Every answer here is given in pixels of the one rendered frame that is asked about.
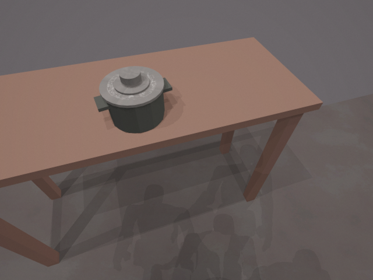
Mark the lid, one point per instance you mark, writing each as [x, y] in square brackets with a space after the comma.
[146, 91]

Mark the pot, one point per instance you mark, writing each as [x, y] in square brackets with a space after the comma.
[137, 119]

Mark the table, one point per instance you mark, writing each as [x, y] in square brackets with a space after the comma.
[50, 124]

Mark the knob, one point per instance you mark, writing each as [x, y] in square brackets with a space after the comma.
[130, 75]

